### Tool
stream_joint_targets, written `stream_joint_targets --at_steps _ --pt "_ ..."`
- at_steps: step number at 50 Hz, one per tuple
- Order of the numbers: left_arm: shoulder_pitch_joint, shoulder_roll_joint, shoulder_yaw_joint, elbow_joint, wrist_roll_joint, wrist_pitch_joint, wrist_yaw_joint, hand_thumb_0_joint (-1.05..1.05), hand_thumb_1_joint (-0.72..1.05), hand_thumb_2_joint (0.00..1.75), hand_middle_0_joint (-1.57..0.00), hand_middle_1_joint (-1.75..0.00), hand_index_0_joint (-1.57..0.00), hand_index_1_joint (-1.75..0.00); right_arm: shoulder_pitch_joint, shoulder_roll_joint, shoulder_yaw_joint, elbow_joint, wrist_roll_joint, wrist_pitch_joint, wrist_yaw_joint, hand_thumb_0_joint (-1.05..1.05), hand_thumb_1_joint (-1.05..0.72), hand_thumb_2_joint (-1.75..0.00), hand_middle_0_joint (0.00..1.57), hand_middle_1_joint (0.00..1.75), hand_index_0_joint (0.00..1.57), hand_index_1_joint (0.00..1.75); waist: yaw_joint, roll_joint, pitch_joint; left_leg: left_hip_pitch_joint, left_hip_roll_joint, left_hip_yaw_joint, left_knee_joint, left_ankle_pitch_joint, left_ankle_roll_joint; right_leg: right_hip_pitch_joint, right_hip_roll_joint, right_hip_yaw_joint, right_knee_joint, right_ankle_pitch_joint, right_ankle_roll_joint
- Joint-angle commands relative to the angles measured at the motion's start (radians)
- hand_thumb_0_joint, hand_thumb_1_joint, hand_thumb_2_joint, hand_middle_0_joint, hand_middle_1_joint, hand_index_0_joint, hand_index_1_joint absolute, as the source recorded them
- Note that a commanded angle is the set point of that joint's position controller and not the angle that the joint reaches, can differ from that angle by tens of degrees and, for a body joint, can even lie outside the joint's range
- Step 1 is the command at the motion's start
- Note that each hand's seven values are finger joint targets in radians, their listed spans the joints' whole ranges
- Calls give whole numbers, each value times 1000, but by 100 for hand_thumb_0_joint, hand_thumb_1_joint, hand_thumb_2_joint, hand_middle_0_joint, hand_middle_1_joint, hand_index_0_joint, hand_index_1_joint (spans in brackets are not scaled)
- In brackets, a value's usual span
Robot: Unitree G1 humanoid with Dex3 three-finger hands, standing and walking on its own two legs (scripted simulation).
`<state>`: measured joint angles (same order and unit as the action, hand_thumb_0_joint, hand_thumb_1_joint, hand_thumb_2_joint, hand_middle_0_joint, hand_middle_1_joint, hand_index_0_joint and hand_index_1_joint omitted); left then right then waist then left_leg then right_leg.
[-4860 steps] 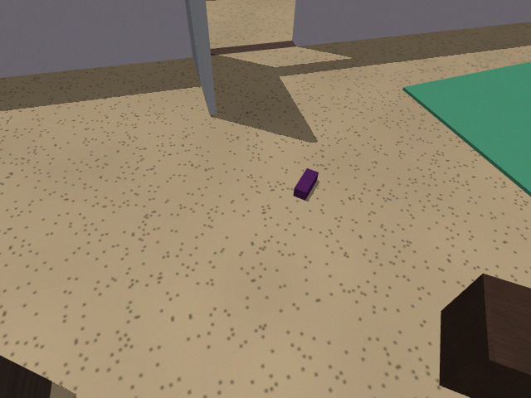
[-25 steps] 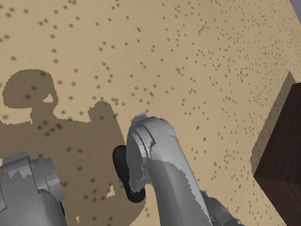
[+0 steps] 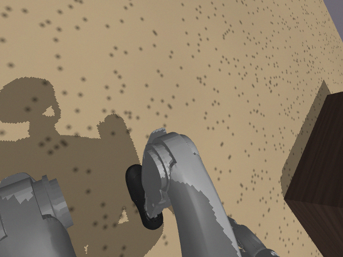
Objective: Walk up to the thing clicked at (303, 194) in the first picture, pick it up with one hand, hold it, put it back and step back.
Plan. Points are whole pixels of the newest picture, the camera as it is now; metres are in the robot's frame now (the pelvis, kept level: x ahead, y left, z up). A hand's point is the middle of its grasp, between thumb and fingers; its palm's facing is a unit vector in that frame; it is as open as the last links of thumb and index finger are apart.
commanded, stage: open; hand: left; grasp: from above
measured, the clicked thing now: out of the picture +0.48 +0.31 -0.28
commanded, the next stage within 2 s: withdraw in 0.50 s
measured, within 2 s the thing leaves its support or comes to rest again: neither
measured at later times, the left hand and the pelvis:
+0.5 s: hand out of the picture +0.47 +0.31 -0.24, palm faces -0.49 -0.06 -0.87, open 12.7 cm; pelvis +0.00 +0.00 +0.00, yaw +0 degrees
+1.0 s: hand out of the picture +0.50 +0.35 -0.14, palm faces -0.25 -0.07 -0.97, open 14.0 cm; pelvis +0.01 +0.00 +0.02, yaw +2 degrees
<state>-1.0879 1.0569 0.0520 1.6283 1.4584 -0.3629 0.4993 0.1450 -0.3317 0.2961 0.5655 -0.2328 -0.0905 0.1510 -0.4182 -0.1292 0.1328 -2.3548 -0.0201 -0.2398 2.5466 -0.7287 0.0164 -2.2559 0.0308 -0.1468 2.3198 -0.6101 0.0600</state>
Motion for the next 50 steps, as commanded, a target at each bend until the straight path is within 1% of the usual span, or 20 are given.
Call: stream_joint_targets --at_steps 1,3,4,9,12,22,25,30,31,32,33,37,38,40,41,43,47,48,49,50 --pt "-261 174 6 -104 -28 9 24 0 -14 83 -24 -100 -31 -92 179 -336 -119 14 4 -1 -11 0 -90 -90 20 30 20 30 -57 577 -597 531 33 89 -288 256 -18 311 35 -108 -157 217 -88" --pt "-262 182 7 -104 -37 8 18 0 -18 86 -21 -101 -28 -94 168 -330 -108 10 10 -1 -13 0 -90 -90 20 30 20 30 -52 543 -585 509 33 83 -284 247 -15 309 36 -112 -166 204 -89" --pt "-266 180 1 -122 -33 6 11 0 -21 85 -18 -103 -25 -95 183 -338 -114 12 9 -2 -12 0 -90 -90 20 30 20 30 -63 560 -595 520 31 90 -286 259 -13 323 35 -105 -166 217 -87" --pt "-266 186 2 -125 -40 -4 4 0 -29 90 -10 -109 -18 -101 178 -342 -113 0 10 4 -17 0 -90 -90 20 30 20 30 -54 563 -597 527 33 81 -291 250 -19 318 33 -108 -166 201 -91" --pt "-287 207 10 -161 -36 -12 8 0 -34 96 -7 -112 -14 -105 181 -339 -113 -1 11 8 -21 0 -90 -90 20 30 20 30 -44 576 -641 552 35 85 -293 252 -18 336 37 -104 -169 205 -91" --pt "-264 198 20 -136 -30 -7 19 0 -32 100 -6 -118 -13 -110 188 -339 -108 1 5 7 -19 0 -89 -90 20 30 20 30 -51 585 -601 570 37 73 -299 295 -29 305 31 -114 -158 222 -92" --pt "-287 207 17 -159 -31 -8 19 0 -34 100 -6 -116 -12 -109 187 -343 -113 -1 5 7 -21 0 -89 -90 20 30 20 30 -50 594 -630 566 35 80 -294 280 -23 325 34 -108 -165 222 -92" --pt "-257 203 13 -138 -36 -5 9 0 -33 97 -5 -115 -12 -108 190 -338 -103 1 4 6 -21 0 -89 -90 20 30 20 30 -54 550 -601 519 31 95 -273 273 -14 342 34 -103 -175 219 -91" --pt "-259 206 14 -150 -38 -7 7 0 -41 98 -6 -107 -8 -101 190 -340 -108 -1 4 5 -21 0 -90 -90 20 30 20 30 -52 552 -609 528 32 95 -275 271 -13 345 35 -103 -176 216 -90" --pt "-283 243 30 -175 -41 -10 13 0 -49 99 -5 -102 -7 -100 189 -343 -112 2 7 8 -24 0 -90 -90 20 30 20 30 -38 568 -641 527 34 95 -285 261 -14 369 38 -99 -181 209 -91" --pt "-304 248 35 -204 -41 -10 16 0 -53 100 -6 -103 -7 -101 194 -352 -117 -5 7 6 -26 0 -90 -90 20 30 20 30 -37 587 -653 549 32 93 -289 262 -17 352 34 -101 -179 209 -93" --pt "-324 229 51 -280 -51 14 35 0 -54 101 -6 -102 -6 -101 203 -333 -133 -6 12 -1 -18 0 -90 -90 20 30 20 30 -14 673 -740 638 37 87 -310 312 -28 336 31 -101 -158 243 -94" --pt "-291 223 67 -249 -48 35 41 0 -54 100 -6 -101 -6 -101 209 -334 -145 3 12 -4 -15 0 -90 -90 20 30 20 30 -11 669 -730 642 37 88 -307 314 -30 315 29 -100 -153 242 -96" --pt "-319 213 85 -290 -57 70 47 0 -54 100 -6 -100 -6 -100 218 -327 -164 10 14 -13 1 0 -90 -90 20 30 20 30 -2 691 -717 626 35 94 -316 311 -33 279 26 -98 -151 240 -98" --pt "-331 199 91 -394 -71 88 48 0 -54 101 -6 -101 -6 -101 220 -317 -176 1 22 -15 7 0 -90 -90 20 30 20 30 38 747 -802 681 32 94 -346 345 -39 293 22 -94 -154 258 -102" --pt "-270 151 101 -424 -119 151 41 0 -54 101 -6 -100 -6 -100 228 -303 -211 19 38 -15 28 0 -90 -90 20 30 20 30 79 788 -868 727 30 104 -364 404 -45 275 14 -85 -147 292 -104" --pt "-338 -8 28 -485 -220 275 -24 0 -53 102 -7 -100 -6 -101 245 -272 -254 49 87 8 51 0 -90 -90 20 30 20 30 86 748 -922 713 27 126 -424 349 -30 254 16 -57 -194 258 -105" --pt "-343 -53 5 -477 -240 304 -48 0 -53 102 -7 -100 -6 -101 260 -272 -263 67 95 20 53 0 -90 -90 20 30 20 30 70 729 -898 701 25 127 -441 338 -30 253 13 -52 -205 255 -105" --pt "-327 -89 -17 -462 -259 334 -74 0 -52 101 -8 -100 -7 -101 264 -266 -272 78 103 31 50 0 -90 -90 20 30 20 30 75 677 -895 703 25 130 -453 323 -24 263 20 -47 -227 247 -108" --pt "-354 -97 -25 -489 -273 355 -100 0 -51 101 -8 -100 -7 -101 271 -264 -275 85 112 45 47 0 -90 -90 20 30 20 30 72 658 -901 683 19 136 -470 304 -21 287 17 -37 -242 244 -109"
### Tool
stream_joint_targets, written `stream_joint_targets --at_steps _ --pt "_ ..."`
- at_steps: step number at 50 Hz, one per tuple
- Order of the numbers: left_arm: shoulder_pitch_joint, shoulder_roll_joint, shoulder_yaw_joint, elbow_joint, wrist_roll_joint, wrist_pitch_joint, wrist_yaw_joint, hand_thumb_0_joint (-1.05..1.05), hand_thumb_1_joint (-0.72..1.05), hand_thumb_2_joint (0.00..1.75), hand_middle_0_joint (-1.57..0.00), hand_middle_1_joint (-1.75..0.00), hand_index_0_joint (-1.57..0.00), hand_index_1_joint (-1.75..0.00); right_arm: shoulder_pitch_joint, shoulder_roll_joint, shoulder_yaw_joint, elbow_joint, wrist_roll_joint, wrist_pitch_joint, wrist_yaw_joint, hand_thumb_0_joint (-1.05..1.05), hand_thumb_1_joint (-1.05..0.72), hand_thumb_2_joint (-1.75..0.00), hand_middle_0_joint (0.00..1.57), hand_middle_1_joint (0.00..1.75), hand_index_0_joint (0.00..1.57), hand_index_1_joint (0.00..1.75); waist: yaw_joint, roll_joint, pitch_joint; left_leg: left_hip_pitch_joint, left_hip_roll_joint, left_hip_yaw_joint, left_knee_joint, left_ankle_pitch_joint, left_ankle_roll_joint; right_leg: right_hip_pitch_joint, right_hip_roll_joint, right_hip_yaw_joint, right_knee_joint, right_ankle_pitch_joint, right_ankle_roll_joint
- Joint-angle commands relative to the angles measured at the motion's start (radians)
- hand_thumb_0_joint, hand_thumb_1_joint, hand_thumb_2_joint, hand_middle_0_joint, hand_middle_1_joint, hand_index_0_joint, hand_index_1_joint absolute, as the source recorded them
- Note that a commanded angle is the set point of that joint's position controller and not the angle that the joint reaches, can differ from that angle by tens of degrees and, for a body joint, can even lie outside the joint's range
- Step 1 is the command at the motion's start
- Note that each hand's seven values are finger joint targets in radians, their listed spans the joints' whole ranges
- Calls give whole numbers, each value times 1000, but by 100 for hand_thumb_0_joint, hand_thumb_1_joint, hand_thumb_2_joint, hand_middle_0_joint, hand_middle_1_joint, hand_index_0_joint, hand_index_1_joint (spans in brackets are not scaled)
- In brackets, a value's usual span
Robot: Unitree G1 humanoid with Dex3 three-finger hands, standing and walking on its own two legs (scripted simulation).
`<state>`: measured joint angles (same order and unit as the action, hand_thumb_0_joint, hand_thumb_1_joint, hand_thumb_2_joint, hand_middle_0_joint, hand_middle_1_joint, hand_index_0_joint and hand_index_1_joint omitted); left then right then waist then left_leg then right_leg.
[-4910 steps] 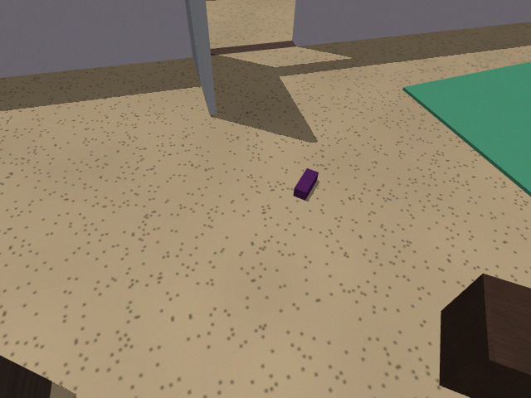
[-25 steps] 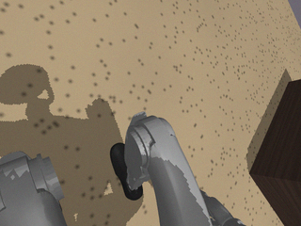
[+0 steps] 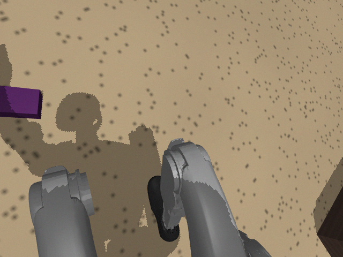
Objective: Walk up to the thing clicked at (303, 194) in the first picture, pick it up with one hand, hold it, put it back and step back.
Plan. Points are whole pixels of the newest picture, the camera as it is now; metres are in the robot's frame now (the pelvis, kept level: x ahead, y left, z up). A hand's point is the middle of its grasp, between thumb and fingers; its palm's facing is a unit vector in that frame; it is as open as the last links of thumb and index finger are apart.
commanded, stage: withdraw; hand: left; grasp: from above
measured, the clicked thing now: (2, 101) +0.49 +0.30 -0.30
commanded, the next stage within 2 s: home in 0.54 s
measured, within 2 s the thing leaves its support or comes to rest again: neither
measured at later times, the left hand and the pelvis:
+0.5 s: hand out of the picture +0.46 +0.30 -0.13, palm faces -0.49 -0.09 -0.87, open 13.1 cm; pelvis -0.02 -0.01 +0.02, yaw +4 degrees
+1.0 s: hand out of the picture +0.45 +0.32 -0.06, palm faces -0.35 -0.35 -0.87, open 11.1 cm; pelvis -0.01 +0.00 +0.06, yaw +5 degrees
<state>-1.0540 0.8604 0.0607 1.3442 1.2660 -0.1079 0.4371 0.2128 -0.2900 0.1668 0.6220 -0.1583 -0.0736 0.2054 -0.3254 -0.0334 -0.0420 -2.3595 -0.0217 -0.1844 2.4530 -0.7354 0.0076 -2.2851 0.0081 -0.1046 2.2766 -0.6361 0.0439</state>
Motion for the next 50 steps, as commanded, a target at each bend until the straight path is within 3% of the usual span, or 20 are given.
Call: stream_joint_targets --at_steps 1,3,5,8,11,14,17,24,29,32,35,38,39,42,44,48,50 --pt "-399 75 -45 -176 -103 119 -69 0 -49 100 -10 -99 -9 -100 204 -304 -154 32 47 40 -11 0 -90 -90 20 30 20 30 -30 529 -698 664 18 78 -396 279 -9 317 36 -72 -213 254 -94" --pt "-376 21 -86 -128 -124 142 -142 0 -44 96 -14 -95 -13 -96 214 -289 -152 39 54 59 -21 0 -90 -90 20 30 20 30 -51 438 -660 639 15 89 -391 272 1 356 41 -61 -241 253 -94" --pt "-400 33 -91 -91 -140 135 -210 0 -43 95 -16 -94 -15 -95 212 -286 -144 28 58 78 -38 0 -90 -90 20 30 20 30 -66 343 -597 522 0 106 -388 236 13 409 37 -48 -281 219 -97" --pt "-367 71 -84 -71 -132 102 -296 0 -38 92 -20 -90 -19 -91 198 -277 -132 2 59 103 -69 0 -90 -91 20 30 20 30 -40 259 -551 461 -12 134 -390 224 18 474 30 -29 -325 171 -103" --pt "-316 133 -55 -33 -108 51 -337 0 -36 89 -24 -87 -22 -88 189 -283 -123 -25 57 121 -96 0 -90 -91 20 30 20 30 -30 175 -522 408 -20 149 -374 205 23 524 25 -15 -349 136 -100" --pt "-352 168 -48 -93 -97 -22 -355 0 -33 87 -27 -83 -25 -86 180 -265 -106 -36 51 135 -116 0 -91 -91 20 30 20 30 -16 195 -561 407 -19 158 -357 199 25 540 22 -2 -344 120 -93" --pt "-338 192 -34 -86 -77 -84 -319 0 -34 88 -27 -83 -25 -85 168 -269 -94 -43 43 144 -130 0 -90 -91 20 30 20 30 -5 229 -584 433 -14 156 -344 201 18 529 24 -3 -327 102 -97" --pt "-462 193 -21 -99 -19 -146 -140 0 -38 89 -23 -85 -22 -87 187 -291 -93 -6 21 118 -130 0 -91 -90 20 30 20 30 -20 397 -637 550 -12 134 -344 190 0 393 23 -57 -255 121 -98" --pt "-578 226 14 -190 0 -103 -49 0 -42 91 -20 -87 -19 -89 203 -284 -117 15 16 87 -122 0 -91 -90 20 30 20 30 -15 528 -788 656 -7 132 -357 203 -3 369 18 -59 -207 163 -95" --pt "-560 202 9 -106 -1 -50 -36 0 -43 92 -19 -87 -18 -89 214 -278 -121 35 23 75 -119 0 -91 -90 20 30 20 30 -32 518 -780 665 -5 131 -368 215 1 356 16 -60 -207 190 -91" --pt "-516 193 5 -69 -15 -2 -51 0 -28 91 -22 -70 -20 -73 222 -278 -124 48 34 73 -114 0 -89 -89 20 30 20 30 -17 504 -792 648 -8 132 -376 229 4 365 14 -58 -209 207 -92" --pt "-423 173 8 -77 -69 50 -103 0 -16 89 -21 -65 -19 -66 229 -266 -134 40 51 81 -106 0 -89 -90 20 30 20 30 20 466 -805 631 -10 140 -409 253 9 422 14 -48 -237 222 -91" --pt "-380 159 15 -65 -98 66 -129 0 -9 87 -21 -61 -19 -63 238 -272 -144 36 57 84 -105 0 -89 -90 20 30 20 30 24 440 -758 619 -12 134 -425 247 8 412 10 -46 -249 212 -94" --pt "-295 134 26 -205 -179 87 -227 0 8 88 -21 -55 -19 -57 247 -276 -172 4 75 104 -103 0 -89 -90 20 30 20 30 57 426 -784 666 -14 131 -453 298 3 452 7 -39 -290 223 -104" --pt "-163 100 46 -308 -258 98 -291 0 22 88 -21 -50 -19 -51 242 -267 -204 -27 95 119 -101 0 -89 -90 20 30 20 30 111 400 -847 728 -14 134 -491 328 -1 509 3 -25 -319 230 -106" --pt "-11 53 82 -644 -440 112 -377 0 49 89 -20 -43 -20 -43 203 -252 -226 -72 130 145 -108 0 -90 -90 20 30 20 30 142 336 -858 757 -15 116 -558 302 8 579 -1 -7 -405 220 -103" --pt "76 -19 65 -743 -524 127 -405 0 60 88 -20 -39 -20 -39 169 -224 -233 -91 142 152 -116 0 -90 -90 20 30 20 30 145 291 -846 774 -7 105 -608 262 15 611 2 4 -445 201 -93"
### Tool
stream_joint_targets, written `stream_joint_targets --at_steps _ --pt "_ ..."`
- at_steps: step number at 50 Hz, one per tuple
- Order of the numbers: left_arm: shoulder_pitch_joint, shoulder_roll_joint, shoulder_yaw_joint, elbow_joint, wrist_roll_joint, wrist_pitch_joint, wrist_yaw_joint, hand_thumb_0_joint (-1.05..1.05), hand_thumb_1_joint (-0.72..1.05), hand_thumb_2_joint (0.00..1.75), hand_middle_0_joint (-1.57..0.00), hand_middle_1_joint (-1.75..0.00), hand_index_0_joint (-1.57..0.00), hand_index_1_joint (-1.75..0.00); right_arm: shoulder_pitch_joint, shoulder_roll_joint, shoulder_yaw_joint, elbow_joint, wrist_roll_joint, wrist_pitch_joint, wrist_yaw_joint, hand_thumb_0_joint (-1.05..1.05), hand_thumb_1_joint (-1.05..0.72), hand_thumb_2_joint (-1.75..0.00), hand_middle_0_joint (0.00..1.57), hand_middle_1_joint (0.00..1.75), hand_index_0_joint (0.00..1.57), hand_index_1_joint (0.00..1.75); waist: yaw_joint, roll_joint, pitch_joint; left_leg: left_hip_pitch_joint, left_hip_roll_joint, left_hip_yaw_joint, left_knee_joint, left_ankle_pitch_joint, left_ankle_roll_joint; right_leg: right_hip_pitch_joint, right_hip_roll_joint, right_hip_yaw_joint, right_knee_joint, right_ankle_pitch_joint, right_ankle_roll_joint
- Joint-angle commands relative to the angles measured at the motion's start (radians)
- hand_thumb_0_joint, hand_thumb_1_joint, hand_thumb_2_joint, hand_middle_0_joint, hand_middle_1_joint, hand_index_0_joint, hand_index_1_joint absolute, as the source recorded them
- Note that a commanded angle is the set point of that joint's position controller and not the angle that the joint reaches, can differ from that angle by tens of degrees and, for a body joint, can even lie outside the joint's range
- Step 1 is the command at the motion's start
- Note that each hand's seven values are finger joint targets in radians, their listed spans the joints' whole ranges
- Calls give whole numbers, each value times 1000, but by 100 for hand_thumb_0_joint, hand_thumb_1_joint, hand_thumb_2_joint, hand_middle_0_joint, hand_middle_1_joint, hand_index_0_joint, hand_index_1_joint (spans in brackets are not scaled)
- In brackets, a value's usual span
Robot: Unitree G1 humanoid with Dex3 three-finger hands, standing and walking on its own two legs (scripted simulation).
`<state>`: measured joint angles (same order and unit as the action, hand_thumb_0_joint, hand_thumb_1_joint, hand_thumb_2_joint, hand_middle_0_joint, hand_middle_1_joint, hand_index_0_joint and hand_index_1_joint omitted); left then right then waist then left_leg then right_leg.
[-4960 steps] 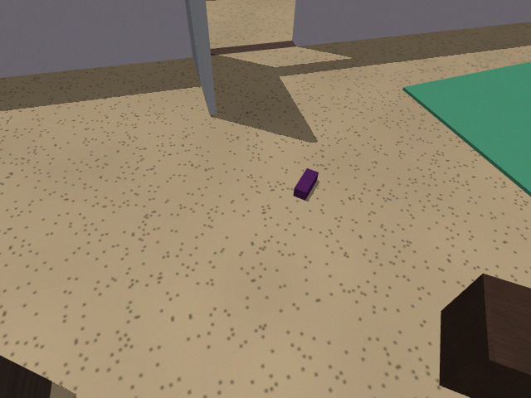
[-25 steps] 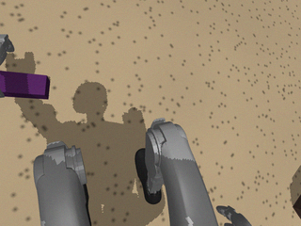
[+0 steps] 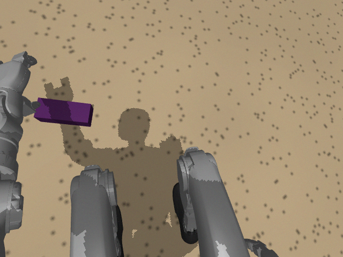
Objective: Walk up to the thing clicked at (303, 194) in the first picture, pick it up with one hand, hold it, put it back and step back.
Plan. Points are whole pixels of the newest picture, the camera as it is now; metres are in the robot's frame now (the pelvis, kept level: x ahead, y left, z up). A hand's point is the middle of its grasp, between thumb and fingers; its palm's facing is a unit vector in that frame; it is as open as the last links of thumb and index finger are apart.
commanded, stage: home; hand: left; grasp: from above
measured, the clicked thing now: (65, 112) +0.52 +0.25 -0.36
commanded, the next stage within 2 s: none
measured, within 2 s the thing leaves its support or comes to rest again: neither
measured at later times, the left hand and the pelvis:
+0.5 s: hand out of the picture +0.31 +0.21 +0.08, palm faces -0.05 -0.90 -0.44, open 7.4 cm; pelvis +0.03 -0.01 +0.19, yaw +5 degrees
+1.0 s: hand out of the picture +0.24 +0.19 +0.27, palm faces +0.19 -0.96 -0.20, open 7.4 cm; pelvis +0.08 -0.01 +0.32, yaw +7 degrees
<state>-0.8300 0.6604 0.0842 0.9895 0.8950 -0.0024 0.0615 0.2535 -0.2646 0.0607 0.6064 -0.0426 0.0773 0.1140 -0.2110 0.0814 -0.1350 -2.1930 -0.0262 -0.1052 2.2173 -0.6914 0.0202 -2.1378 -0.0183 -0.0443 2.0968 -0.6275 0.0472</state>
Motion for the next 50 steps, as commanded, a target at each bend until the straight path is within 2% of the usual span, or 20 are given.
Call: stream_joint_targets --at_steps 1,3,5,6,9,12,13,14,15,17,19,20,23,27,28,30,34,39,46,50 --pt "-106 158 39 -451 -189 25 -36 0 64 87 -20 -36 -19 -36 118 -236 -131 -81 32 0 -30 0 -90 -90 20 30 20 30 36 172 -746 618 0 22 -401 204 4 491 27 -54 -287 188 -93" --pt "-41 154 56 -535 -249 37 -33 0 78 84 -19 -29 -19 -29 99 -224 -139 -92 42 -4 -43 0 -90 -90 20 30 20 30 60 140 -739 654 7 24 -447 167 7 536 27 -46 -341 160 -89" --pt "14 90 31 -592 -302 52 -30 0 90 90 -20 -30 -20 -30 75 -211 -140 -95 50 -12 -54 0 -90 -90 20 30 20 30 56 136 -688 698 13 9 -508 134 4 545 24 -42 -382 137 -88" --pt "39 58 14 -610 -323 62 -26 0 90 90 -20 -30 -20 -30 61 -206 -142 -93 51 -20 -61 0 -90 -90 20 30 20 30 63 153 -677 736 19 7 -532 125 -1 547 26 -41 -393 132 -88" --pt "126 22 11 -666 -394 94 -10 0 90 90 -20 -30 -20 -30 32 -194 -142 -97 61 -45 -82 0 -90 -90 20 30 20 30 76 145 -662 832 27 2 -609 135 -4 609 23 -36 -454 149 -81" --pt "246 -48 -9 -668 -462 132 -1 0 90 90 -20 -30 -20 -30 -4 -181 -138 -96 68 -73 -103 0 -90 -90 20 30 20 30 85 126 -607 911 31 -6 -686 157 -11 663 19 -32 -515 162 -78" --pt "238 -46 -1 -729 -493 139 6 0 90 90 -20 -30 -20 -30 -17 -178 -135 -101 69 -85 -110 0 -90 -90 20 30 20 30 90 130 -614 931 30 -6 -706 137 -10 692 19 -29 -540 155 -76" --pt "278 -61 -3 -714 -515 153 11 0 90 90 -20 -30 -20 -30 -30 -174 -134 -104 72 -96 -119 0 -90 -90 20 30 20 30 89 106 -595 945 30 -2 -725 126 -9 719 20 -25 -568 146 -75" --pt "347 -116 -36 -690 -543 167 10 0 90 90 -20 -30 -20 -30 -46 -163 -130 -104 73 -107 -125 0 -90 -90 20 30 20 30 77 82 -531 935 29 7 -745 122 -8 736 22 -22 -603 136 -75" --pt "384 -106 -4 -751 -601 187 22 0 90 90 -20 -30 -20 -30 -67 -157 -122 -112 77 -127 -137 0 -90 -90 20 30 20 30 95 85 -535 981 26 6 -788 119 -8 807 21 -12 -649 136 -73" --pt "485 -150 -17 -755 -650 208 26 0 90 90 -20 -30 -20 -30 -81 -144 -114 -121 81 -144 -148 0 -90 -90 20 30 20 30 91 43 -485 1007 26 14 -820 161 -6 870 22 -7 -701 160 -72" --pt "507 -137 4 -792 -675 217 30 0 90 90 -20 -30 -20 -30 -87 -139 -115 -131 80 -150 -153 0 -90 -90 20 30 20 30 102 31 -501 1023 24 30 -828 172 -2 925 24 2 -735 171 -70" --pt "570 -173 0 -846 -756 240 36 0 90 90 -20 -30 -20 -30 -106 -123 -103 -142 79 -173 -168 0 -90 -90 20 30 20 30 95 22 -466 1077 24 35 -889 199 -1 1011 22 12 -806 195 -68" --pt "705 -209 20 -924 -825 270 46 0 90 90 -20 -30 -20 -30 -106 -105 -89 -165 81 -197 -194 0 -90 -90 20 30 20 30 123 26 -433 1204 32 15 -1002 190 -7 1103 24 11 -899 191 -67" --pt "725 -225 17 -942 -839 281 45 0 90 90 -20 -30 -20 -30 -102 -100 -84 -164 81 -201 -200 0 -90 -90 20 30 20 30 116 30 -427 1232 34 19 -1020 220 -8 1127 24 10 -920 215 -67" --pt "797 -248 19 -986 -872 303 45 0 90 90 -20 -30 -20 -30 -84 -92 -74 -176 83 -211 -216 0 -90 -90 20 30 20 30 126 36 -412 1286 33 17 -1066 261 -11 1190 24 6 -961 251 -65" --pt "908 -289 28 -1054 -925 340 41 0 90 90 -20 -30 -20 -30 -62 -79 -60 -186 81 -233 -252 0 -90 -90 20 30 20 30 128 20 -349 1364 29 32 -1142 313 -10 1301 28 5 -1060 295 -61" --pt "1095 -329 23 -1142 -962 377 31 0 90 90 -20 -30 -20 -30 -22 -68 -55 -209 76 -260 -282 0 -90 -90 20 30 20 30 140 -6 -289 1466 24 50 -1223 435 -13 1439 37 -7 -1160 395 -58" --pt "1287 -350 4 -1262 -964 408 7 0 90 90 -20 -30 -20 -30 -12 -59 -58 -238 66 -296 -303 0 -90 -90 20 30 20 30 156 -24 -183 1546 24 50 -1320 466 -13 1524 45 -25 -1258 411 -54" --pt "1297 -340 4 -1312 -960 417 -9 0 90 90 -20 -30 -20 -30 -21 -66 -62 -248 62 -316 -308 0 -90 -90 20 30 20 30 156 -39 -106 1550 20 56 -1354 412 -6 1528 42 -28 -1305 367 -47"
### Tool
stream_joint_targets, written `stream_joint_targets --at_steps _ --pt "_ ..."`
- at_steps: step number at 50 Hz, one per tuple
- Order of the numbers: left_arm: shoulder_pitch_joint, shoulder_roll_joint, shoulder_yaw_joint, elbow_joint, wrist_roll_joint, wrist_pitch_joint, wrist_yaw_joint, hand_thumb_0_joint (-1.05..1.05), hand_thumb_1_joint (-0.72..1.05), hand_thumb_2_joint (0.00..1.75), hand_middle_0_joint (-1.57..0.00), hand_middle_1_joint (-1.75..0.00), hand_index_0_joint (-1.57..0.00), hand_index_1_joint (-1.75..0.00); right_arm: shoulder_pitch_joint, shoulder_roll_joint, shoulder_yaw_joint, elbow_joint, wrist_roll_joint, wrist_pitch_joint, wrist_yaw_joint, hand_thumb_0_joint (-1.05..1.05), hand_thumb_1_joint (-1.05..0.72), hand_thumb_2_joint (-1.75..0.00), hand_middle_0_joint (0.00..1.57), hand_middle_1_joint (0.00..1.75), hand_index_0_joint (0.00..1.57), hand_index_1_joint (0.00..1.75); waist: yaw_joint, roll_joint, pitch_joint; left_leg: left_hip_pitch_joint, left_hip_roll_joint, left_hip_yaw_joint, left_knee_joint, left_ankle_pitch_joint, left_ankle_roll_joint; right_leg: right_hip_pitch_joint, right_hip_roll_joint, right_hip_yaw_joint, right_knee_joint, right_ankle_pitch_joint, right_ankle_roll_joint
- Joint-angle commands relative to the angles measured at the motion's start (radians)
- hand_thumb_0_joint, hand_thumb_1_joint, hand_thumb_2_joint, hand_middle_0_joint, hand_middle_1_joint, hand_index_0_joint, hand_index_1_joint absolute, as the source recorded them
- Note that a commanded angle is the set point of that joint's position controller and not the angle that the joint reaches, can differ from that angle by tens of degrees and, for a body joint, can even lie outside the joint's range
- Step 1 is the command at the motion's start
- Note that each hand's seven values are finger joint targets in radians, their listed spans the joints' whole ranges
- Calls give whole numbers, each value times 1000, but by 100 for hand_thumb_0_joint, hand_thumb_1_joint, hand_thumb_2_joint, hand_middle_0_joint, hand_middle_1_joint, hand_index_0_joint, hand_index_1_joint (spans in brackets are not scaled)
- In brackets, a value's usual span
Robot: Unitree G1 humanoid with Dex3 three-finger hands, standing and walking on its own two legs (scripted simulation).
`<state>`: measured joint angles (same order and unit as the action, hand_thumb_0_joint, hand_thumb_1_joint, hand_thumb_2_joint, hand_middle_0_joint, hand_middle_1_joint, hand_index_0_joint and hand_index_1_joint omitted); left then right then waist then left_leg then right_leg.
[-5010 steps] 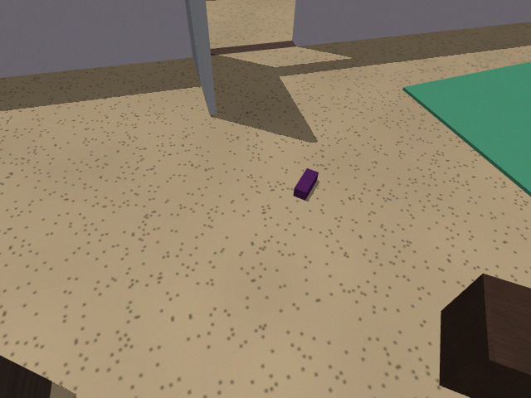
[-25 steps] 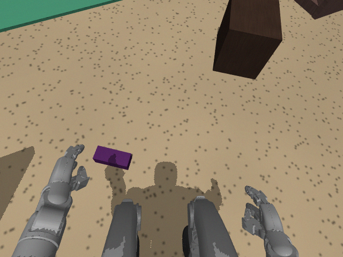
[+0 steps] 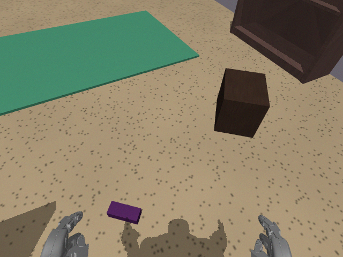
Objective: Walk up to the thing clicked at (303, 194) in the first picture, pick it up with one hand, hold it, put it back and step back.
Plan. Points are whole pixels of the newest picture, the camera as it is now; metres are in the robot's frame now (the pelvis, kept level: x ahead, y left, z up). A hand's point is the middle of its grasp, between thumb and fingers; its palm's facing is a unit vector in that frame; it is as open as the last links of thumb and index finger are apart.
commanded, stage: home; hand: left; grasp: from above
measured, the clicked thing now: (124, 212) +0.46 +0.21 -0.68
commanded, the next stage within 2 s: none
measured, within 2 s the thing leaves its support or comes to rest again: neither
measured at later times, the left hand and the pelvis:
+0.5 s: hand out of the picture +0.16 +0.19 -0.04, palm faces +0.07 -0.98 -0.19, open 7.4 cm; pelvis +0.00 +0.01 +0.01, yaw +0 degrees
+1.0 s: hand out of the picture +0.16 +0.18 -0.04, palm faces +0.06 -0.98 -0.19, open 7.4 cm; pelvis -0.01 +0.00 +0.01, yaw +0 degrees
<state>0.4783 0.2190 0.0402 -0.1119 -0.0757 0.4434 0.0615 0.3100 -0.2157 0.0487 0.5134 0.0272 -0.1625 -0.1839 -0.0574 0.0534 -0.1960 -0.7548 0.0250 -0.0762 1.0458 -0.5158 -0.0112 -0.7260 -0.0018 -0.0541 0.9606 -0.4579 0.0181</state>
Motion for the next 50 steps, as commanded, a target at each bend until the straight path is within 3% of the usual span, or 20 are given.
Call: stream_joint_targets --at_steps 1,5,8,13,19,24,40,45,49,50 --pt "-2 99 48 -213 12 -26 -14 0 90 90 -20 -30 -20 -30 -79 -115 -51 -157 -10 -83 -12 0 -90 -90 20 30 20 30 2 -19 -32 112 -32 30 -190 213 26 113 25 -18 -176 176 -17" --pt "15 97 48 -211 16 -23 -31 0 90 90 -20 -30 -20 -30 -77 -123 -59 -154 -14 -101 -11 0 -90 -90 20 30 20 30 1 -29 -29 130 -33 31 -193 235 25 119 23 -21 -175 189 -16" --pt "-33 105 52 -214 23 -29 -37 0 90 90 -20 -30 -20 -30 -85 -125 -59 -149 -18 -112 -9 0 -90 -90 20 30 20 30 -2 -16 -15 127 -35 34 -198 189 27 114 18 -15 -185 154 -14" --pt "-11 111 56 -225 31 -33 -37 0 90 90 -20 -30 -20 -30 -96 -128 -59 -145 -20 -126 -6 0 -90 -90 20 30 20 30 17 30 -23 142 -31 30 -214 196 20 121 21 -23 -169 155 -17" --pt "-14 105 46 -224 32 -42 -35 0 90 90 -20 -30 -20 -30 -92 -130 -63 -136 -24 -128 -3 0 -90 -90 20 30 20 30 9 32 -57 161 -25 19 -212 247 13 133 28 -29 -152 189 -20" --pt "8 108 54 -211 28 -37 -33 0 90 90 -20 -30 -20 -30 -93 -128 -62 -134 -24 -129 -4 0 -90 -90 20 30 20 30 19 9 -58 149 -26 18 -205 276 14 151 27 -28 -152 211 -19" --pt "-8 103 49 -208 29 -36 -37 0 90 90 -20 -30 -20 -30 -90 -131 -66 -129 -23 -135 -4 0 -90 -90 20 30 20 30 23 12 -29 134 -17 8 -227 198 11 134 27 -24 -155 149 -18" --pt "-17 105 52 -204 29 -36 -39 0 90 90 -20 -30 -20 -30 -95 -132 -64 -129 -22 -139 -3 0 -90 -90 20 30 20 30 21 6 5 115 -20 17 -233 118 17 121 25 -18 -175 96 -12" --pt "9 105 55 -179 29 -31 -39 0 90 90 -20 -30 -20 -30 -88 -134 -68 -127 -22 -142 -4 0 -90 -90 20 30 20 30 17 0 -19 123 -22 19 -223 148 17 124 26 -17 -170 114 -13" --pt "-23 106 44 -230 29 -37 -40 0 90 90 -20 -30 -20 -30 -91 -126 -64 -134 -22 -144 -4 0 -90 -90 20 30 20 30 17 19 -29 131 -26 27 -213 181 16 131 24 -14 -170 142 -14"
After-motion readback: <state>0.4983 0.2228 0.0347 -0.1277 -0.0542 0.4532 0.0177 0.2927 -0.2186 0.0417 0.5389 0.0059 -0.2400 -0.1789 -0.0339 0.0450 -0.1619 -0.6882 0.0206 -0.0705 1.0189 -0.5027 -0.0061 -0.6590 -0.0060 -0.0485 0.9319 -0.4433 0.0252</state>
